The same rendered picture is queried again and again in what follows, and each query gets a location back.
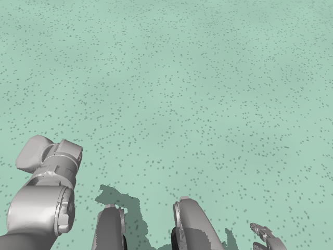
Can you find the left robot arm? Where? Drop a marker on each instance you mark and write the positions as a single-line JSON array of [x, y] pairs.
[[43, 208]]

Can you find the right robot hand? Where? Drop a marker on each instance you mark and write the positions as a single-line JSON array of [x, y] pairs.
[[266, 235]]

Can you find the left robot hand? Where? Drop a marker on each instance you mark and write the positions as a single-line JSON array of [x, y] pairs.
[[28, 159]]

